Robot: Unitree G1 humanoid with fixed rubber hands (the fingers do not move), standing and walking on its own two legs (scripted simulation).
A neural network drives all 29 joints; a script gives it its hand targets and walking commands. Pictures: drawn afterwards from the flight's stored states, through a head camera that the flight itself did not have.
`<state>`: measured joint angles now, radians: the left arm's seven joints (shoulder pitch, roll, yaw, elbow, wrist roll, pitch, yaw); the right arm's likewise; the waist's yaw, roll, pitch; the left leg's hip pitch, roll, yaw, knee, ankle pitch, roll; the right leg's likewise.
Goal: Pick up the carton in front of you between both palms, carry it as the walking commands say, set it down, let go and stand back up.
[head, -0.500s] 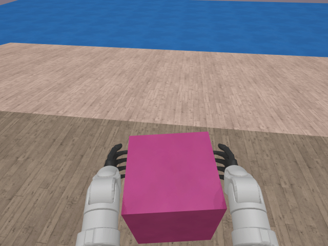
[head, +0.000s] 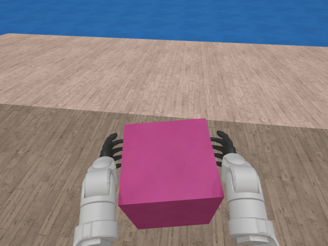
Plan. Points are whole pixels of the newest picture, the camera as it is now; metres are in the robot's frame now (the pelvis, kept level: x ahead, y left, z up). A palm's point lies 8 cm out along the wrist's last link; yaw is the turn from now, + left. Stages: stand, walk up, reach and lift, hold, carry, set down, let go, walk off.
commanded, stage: carry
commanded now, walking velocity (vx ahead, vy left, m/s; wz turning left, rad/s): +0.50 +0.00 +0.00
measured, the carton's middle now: (169, 177) +0.30 +0.01 -0.01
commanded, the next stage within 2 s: none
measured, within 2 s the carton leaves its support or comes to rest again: neither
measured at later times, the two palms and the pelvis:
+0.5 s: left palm (124, 110) +0.46 +0.14 +0.10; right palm (226, 111) +0.46 -0.16 +0.10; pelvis +0.22 -0.01 +0.00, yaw +2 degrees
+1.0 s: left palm (136, 61) +0.74 +0.13 +0.11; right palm (211, 60) +0.76 -0.17 +0.10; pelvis +0.51 -0.04 +0.00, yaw +5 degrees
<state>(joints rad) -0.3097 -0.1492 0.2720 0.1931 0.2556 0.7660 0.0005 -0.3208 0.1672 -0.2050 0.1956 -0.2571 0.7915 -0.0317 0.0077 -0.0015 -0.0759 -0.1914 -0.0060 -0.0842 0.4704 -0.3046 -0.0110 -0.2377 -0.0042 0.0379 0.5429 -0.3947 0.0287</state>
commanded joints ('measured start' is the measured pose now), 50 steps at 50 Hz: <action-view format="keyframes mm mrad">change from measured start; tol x32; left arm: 1 -531 -968 -717 -108 -336 37 -215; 16 -267 -825 -871 -686 -536 387 -14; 50 -49 -674 -745 -662 -472 459 17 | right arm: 1 -532 956 661 -124 335 6 203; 21 -221 806 770 -786 501 399 -13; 50 -106 693 775 -744 455 441 -29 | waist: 1 -5 173 -225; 5 22 -322 -204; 16 -34 262 -278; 27 -4 158 -156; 30 23 -355 -260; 50 20 -161 4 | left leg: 1 8 184 -205 -228 -322 110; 5 -425 -21 172 280 -195 -8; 9 -437 13 201 137 -155 7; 13 128 2 257 -160 123 33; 16 534 413 -323 -174 314 231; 26 31 221 200 -201 161 91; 33 -536 136 93 781 -53 43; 50 -511 58 315 118 287 40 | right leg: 1 -43 15 -120 40 7 -2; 5 314 -323 369 -400 -275 -135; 11 382 -256 58 -197 423 -142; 18 -658 -103 -79 508 -171 -40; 28 222 -27 -311 -15 163 -42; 30 467 -445 462 -402 -145 -179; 50 334 -228 -198 -351 656 -130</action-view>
